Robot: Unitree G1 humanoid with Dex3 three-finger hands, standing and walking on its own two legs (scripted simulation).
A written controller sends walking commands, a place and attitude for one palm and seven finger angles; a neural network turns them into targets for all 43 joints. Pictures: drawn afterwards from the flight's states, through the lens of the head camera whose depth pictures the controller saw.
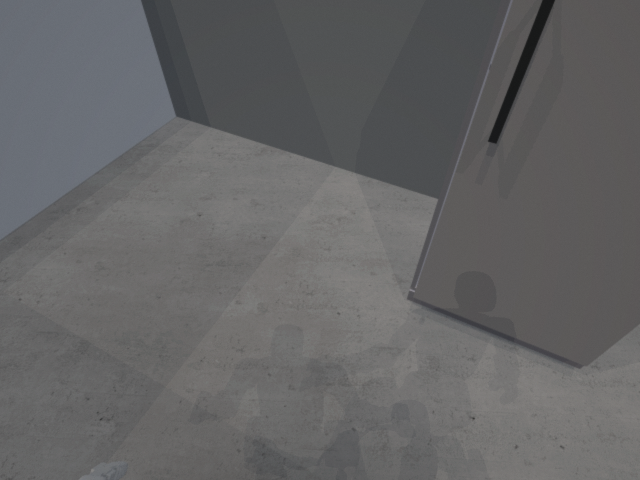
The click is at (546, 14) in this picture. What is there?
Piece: fridge door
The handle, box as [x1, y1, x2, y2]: [488, 0, 554, 143]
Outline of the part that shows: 554,0 543,0 541,3 488,141 495,143 498,138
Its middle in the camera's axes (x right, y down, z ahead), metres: +0.37 -0.31 +0.70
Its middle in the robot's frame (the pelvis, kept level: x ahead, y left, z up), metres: +0.77 -0.32 +0.16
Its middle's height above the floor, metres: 0.93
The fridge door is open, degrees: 0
